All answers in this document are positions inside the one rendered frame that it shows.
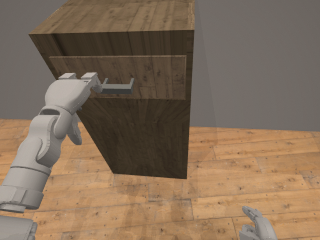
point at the left robot forearm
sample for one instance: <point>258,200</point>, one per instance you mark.
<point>25,181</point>

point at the robot right hand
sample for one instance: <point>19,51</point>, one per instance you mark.
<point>262,230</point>

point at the drawer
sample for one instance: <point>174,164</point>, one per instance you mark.
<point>155,76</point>

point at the robot left upper arm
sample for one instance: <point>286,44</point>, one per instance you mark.
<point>17,228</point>

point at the handle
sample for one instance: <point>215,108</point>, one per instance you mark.
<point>117,88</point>

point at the cabinet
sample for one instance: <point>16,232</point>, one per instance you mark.
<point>135,135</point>

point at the robot left hand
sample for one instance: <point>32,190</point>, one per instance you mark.
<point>70,94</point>

